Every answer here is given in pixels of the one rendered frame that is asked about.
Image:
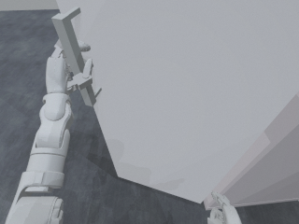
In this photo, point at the robot right hand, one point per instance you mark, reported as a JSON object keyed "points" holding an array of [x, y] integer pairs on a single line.
{"points": [[228, 215]]}

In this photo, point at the robot left forearm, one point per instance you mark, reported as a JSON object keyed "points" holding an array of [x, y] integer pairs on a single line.
{"points": [[45, 167]]}

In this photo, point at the robot left hand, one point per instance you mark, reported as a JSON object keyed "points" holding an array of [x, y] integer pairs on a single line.
{"points": [[58, 71]]}

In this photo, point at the left robot upper arm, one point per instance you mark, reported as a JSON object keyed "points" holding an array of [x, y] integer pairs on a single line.
{"points": [[38, 210]]}

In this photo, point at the fridge door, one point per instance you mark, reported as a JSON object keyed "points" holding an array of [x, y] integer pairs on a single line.
{"points": [[187, 85]]}

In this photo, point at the handle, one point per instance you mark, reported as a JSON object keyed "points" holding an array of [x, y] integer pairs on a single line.
{"points": [[67, 36]]}

